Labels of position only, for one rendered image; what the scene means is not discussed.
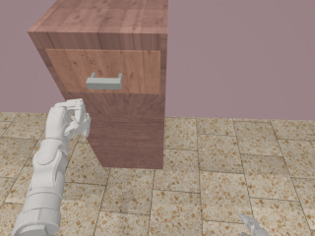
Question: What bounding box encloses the robot left forearm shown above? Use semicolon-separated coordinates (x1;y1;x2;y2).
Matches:
11;138;69;236

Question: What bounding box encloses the robot left hand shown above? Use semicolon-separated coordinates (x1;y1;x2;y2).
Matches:
45;98;91;145

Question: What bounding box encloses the drawer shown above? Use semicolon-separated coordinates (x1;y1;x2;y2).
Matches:
45;48;160;93

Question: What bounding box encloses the cabinet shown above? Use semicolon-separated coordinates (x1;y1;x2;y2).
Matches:
28;0;168;170

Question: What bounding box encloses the robot right hand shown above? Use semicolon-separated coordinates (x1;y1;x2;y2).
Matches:
239;213;270;236

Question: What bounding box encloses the handle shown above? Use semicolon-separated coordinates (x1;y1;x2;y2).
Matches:
86;73;123;90

